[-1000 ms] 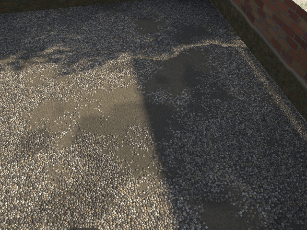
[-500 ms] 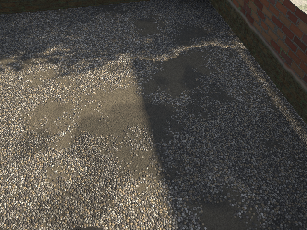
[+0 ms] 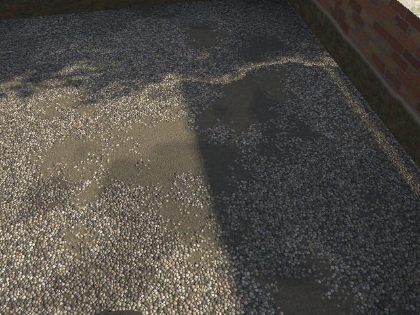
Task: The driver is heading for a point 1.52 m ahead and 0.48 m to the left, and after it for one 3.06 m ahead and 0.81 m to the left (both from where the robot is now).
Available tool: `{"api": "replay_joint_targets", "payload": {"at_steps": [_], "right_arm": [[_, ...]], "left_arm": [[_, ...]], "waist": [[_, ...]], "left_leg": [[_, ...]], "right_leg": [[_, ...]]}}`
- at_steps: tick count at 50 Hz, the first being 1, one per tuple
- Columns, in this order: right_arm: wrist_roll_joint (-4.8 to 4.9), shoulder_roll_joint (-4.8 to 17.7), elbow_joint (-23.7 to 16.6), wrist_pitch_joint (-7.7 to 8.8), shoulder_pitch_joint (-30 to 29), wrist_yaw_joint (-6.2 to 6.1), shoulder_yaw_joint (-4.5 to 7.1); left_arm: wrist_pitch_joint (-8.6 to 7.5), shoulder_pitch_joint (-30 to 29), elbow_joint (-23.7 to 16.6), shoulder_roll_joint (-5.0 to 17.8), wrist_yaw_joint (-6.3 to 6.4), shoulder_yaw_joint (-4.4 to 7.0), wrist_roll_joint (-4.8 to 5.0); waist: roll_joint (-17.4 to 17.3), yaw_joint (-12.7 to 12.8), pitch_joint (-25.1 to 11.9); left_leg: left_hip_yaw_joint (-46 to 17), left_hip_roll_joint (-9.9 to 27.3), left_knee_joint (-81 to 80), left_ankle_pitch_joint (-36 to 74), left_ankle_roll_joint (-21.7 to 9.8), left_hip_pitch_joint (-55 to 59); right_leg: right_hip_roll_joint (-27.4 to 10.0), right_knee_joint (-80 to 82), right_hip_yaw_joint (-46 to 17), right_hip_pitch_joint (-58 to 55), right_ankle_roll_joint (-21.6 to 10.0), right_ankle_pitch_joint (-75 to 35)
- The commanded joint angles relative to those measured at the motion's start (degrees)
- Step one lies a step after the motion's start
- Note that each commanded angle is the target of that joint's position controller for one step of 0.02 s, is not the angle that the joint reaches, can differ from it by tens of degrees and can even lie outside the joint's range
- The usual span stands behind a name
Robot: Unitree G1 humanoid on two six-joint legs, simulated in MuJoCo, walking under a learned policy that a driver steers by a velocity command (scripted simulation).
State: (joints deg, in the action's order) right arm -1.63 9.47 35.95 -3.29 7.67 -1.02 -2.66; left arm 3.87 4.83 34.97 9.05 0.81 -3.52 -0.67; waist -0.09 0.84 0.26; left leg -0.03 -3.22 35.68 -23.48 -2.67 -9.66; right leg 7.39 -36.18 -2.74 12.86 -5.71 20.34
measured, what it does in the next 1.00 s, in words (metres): stands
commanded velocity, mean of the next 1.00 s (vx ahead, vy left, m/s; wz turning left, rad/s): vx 0.50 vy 0.00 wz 0.00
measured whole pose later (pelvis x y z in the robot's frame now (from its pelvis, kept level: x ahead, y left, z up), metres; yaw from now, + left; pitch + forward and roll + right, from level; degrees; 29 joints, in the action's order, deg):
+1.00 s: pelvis +0.00 +0.00 +0.00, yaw +0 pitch -2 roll +0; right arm -1.7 9.2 36.1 -3.3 7.7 -1.1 -2.7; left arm 3.7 5.2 34.8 8.9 0.8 -3.7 -0.6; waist 0.0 0.9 0.1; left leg -0.2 -3.0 35.7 -23.5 -2.3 -9.7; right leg 7.3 -36.0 -2.0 12.9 -6.0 20.2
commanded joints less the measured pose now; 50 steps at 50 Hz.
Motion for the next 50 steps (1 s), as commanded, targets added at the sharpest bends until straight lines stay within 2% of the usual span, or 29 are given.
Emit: {"api": "replay_joint_targets", "payload": {"at_steps": [1, 50], "right_arm": [[-0.02, 3.93, -5.13, 0.94, -4.48, -0.13, 1.08], [-0.04, 3.62, -4.99, 0.97, -4.51, -0.14, 0.96]], "left_arm": [[-1.01, -5.65, -5.45, 3.92, 0.13, 1.13, -0.01], [-1.16, -5.26, -5.62, 3.63, 0.15, 0.95, 0.03]], "waist": [[0.32, 0.03, -3.71], [0.43, 0.11, -3.58]], "left_leg": [[-4.37, 4.18, -2.85, 15.94, -0.47, 2.93], [-4.42, 4.06, -2.76, 14.78, -0.34, 2.59]], "right_leg": [[-7.75, 6.37, -8.08, 2.41, 0.02, -17.87], [-8.16, 6.92, -7.99, 2.5, -0.02, -17.47]]}}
